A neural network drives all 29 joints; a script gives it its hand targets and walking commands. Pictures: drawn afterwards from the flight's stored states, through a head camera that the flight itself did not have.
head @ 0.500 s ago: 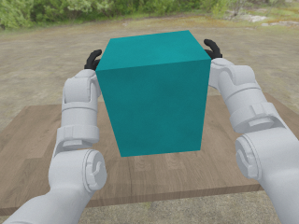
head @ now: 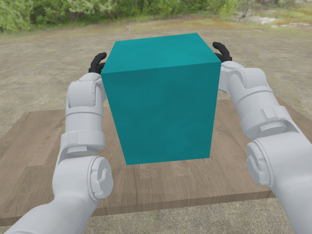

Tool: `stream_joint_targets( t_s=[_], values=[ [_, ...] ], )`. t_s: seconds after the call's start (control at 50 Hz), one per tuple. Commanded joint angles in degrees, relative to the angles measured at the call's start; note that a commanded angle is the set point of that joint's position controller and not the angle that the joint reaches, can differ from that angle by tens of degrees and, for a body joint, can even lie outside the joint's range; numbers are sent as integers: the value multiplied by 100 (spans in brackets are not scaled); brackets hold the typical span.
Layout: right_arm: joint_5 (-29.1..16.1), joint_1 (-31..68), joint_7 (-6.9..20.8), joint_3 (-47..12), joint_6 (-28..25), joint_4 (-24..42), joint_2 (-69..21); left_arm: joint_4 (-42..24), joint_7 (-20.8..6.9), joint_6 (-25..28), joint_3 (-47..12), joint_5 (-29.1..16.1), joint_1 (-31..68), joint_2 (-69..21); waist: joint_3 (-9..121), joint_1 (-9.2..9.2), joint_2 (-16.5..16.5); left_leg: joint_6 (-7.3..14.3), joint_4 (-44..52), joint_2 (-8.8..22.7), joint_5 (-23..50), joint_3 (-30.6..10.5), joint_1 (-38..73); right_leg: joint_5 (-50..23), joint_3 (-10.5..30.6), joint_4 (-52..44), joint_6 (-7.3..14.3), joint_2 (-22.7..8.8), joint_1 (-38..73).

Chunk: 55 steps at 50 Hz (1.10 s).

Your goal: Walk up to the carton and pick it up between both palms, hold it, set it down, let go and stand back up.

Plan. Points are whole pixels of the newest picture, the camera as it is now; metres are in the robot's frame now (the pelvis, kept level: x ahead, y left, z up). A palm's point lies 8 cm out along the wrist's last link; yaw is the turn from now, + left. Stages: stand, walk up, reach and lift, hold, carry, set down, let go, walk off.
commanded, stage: hold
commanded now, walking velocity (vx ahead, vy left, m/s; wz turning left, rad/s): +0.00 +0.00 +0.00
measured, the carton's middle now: (161, 98) +0.37 +0.00 +0.25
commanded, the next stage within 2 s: none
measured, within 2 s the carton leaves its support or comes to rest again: neither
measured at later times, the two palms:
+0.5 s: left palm (100, 77) +0.38 +0.15 +0.30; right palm (225, 68) +0.38 -0.15 +0.32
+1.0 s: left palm (97, 79) +0.37 +0.15 +0.30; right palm (223, 68) +0.38 -0.15 +0.32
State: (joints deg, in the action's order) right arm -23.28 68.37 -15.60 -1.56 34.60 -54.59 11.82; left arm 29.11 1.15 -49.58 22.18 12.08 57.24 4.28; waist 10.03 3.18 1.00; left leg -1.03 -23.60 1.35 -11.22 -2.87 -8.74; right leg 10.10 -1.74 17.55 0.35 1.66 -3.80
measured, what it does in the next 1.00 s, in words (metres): stands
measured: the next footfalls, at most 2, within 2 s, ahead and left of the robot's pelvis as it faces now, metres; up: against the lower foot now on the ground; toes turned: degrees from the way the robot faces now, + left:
none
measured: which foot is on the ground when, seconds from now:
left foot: down 0.00-1.00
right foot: down 0.00-1.00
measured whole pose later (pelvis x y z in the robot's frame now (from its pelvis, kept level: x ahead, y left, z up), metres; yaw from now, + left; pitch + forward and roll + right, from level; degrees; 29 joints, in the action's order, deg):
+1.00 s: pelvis +0.00 +0.00 +0.00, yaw +0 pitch -3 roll -2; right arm -25.7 67.4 -16.4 -3.2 35.2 -51.0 12.5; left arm 25.5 2.3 -50.2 19.3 9.5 55.8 5.4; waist 10.9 4.5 0.6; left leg -1.2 -24.5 1.5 -11.7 -3.4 -10.0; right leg 10.1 -2.1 17.1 0.2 1.9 -4.3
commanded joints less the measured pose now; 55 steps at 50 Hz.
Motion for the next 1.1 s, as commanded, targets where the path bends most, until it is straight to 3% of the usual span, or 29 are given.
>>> stream_joint_targets(
  t_s=[0.0, 0.12, 0.24, 0.3, 0.36, 0.4, 0.48, 0.5, 0.54, 0.58, 0.64, 0.84, 0.9, 0.92, 0.94, 0.96, 1.02, 1.08],
  values=[
    [-761, 4639, 781, -538, -72, 1805, -4105, -498, -640, 548, -2128, -1076, 5183, -3358, 1640, 141, 128, -189, 420, -285, 734, 44, 16, -853, 215, -203, -213, 247, 422],
    [-981, 4562, 724, -834, -53, 1848, -4170, -573, -629, 587, -1896, -982, 4957, -3217, 1911, -27, 74, -191, 263, -363, 1310, 54, 149, -1497, 262, -106, -294, 245, 738],
    [-831, 4412, 722, -608, -1, 1507, -3999, -319, -705, 574, -1863, -952, 5020, -3126, 1492, 87, 70, -165, 449, -332, 779, 71, -10, -959, 273, -224, -257, 200, 467],
    [-714, 4582, 800, -430, -22, 1302, -3987, -56, -695, 617, -1821, -938, 5168, -3178, 1343, 46, 87, -152, 557, -295, 454, 66, -157, -542, 270, -271, -216, 201, 316],
    [-712, 4691, 880, -406, -64, 1213, -4117, -219, -637, 719, -1873, -1011, 5480, -3265, 1558, 18, 170, -171, 549, -269, 443, 47, -234, -508, 276, -201, -189, 206, 310],
    [-759, 4730, 897, -385, -82, 1215, -4111, -257, -589, 739, -1918, -1093, 5578, -3306, 1707, 78, 233, -209, 448, -287, 687, 36, -124, -724, 278, -168, -185, 215, 322],
    [-1011, 4778, 824, -727, -137, 1692, -4223, -478, -564, 741, -1787, -1085, 5219, -3260, 2225, -106, 53, -189, 226, -344, 1406, 58, 89, -1431, 271, -55, -282, 274, 642],
    [-1117, 4724, 787, -861, -125, 1775, -4154, -609, -529, 715, -1851, -1077, 5100, -3266, 2304, -80, 105, -227, 132, -352, 1704, 33, 269, -1730, 272, -16, -296, 292, 699],
    [-1175, 4596, 720, -919, -61, 1772, -4034, -428, -558, 586, -1662, -930, 4800, -3109, 2103, -135, -45, -174, 139, -390, 1636, 73, 322, -1749, 266, -77, -359, 279, 731],
    [-1180, 4465, 677, -992, -40, 1890, -4070, -618, -574, 561, -1762, -961, 4720, -3069, 2075, -89, -84, -156, 164, -374, 1626, 52, 352, -1850, 259, -61, -383, 273, 714],
    [-1100, 4214, 644, -821, 33, 1797, -3981, -769, -624, 519, -1960, -1042, 4815, -3091, 1810, 141, 11, -228, 217, -355, 1486, 36, 362, -1731, 263, -136, -341, 257, 595],
    [-1052, 4249, 624, -807, 75, 1940, -4025, -992, -692, 463, -2231, -1001, 4911, -3291, 1602, 203, 318, -359, 234, -339, 1503, 14, 267, -1665, 236, -98, -297, 237, 647],
    [-1090, 4405, 649, -926, 24, 2213, -4136, -1065, -662, 482, -2261, -1046, 4930, -3342, 1825, 102, 284, -329, 217, -337, 1595, 4, 242, -1664, 219, -61, -306, 250, 685],
    [-1388, 4864, 646, -1046, 1, 2641, -4278, -1696, -614, 566, -2737, -1580, 5525, -3433, 2730, 360, 228, -318, 28, -336, 1868, -10, 758, -1795, 161, -61, -399, 383, 611],
    [-1411, 4710, 630, -1023, 72, 2472, -4249, -1527, -534, 536, -2710, -1580, 5512, -3455, 2419, 252, 391, -351, 6, -338, 1870, 31, 755, -1644, 172, -148, -396, 359, 298],
    [-1340, 4628, 647, -986, 120, 2322, -4168, -1284, -503, 488, -2611, -1500, 5333, -3416, 2156, 290, 253, -324, 66, -322, 1704, 72, 715, -1446, 164, -192, -402, 375, 174],
    [-1073, 4364, 701, -751, 182, 1575, -3986, -568, -567, 402, -2011, -1067, 4912, -3189, 1416, 57, 133, -178, 417, -276, 850, 40, 263, -579, 206, -315, -292, 318, 181],
    [-1109, 4525, 747, -674, 132, 1460, -3950, -424, -611, 435, -1896, -1003, 5036, -3161, 1580, -41, 216, -207, 396, -256, 999, 13, 247, -688, 245, -284, -241, 330, 306]
  ],
)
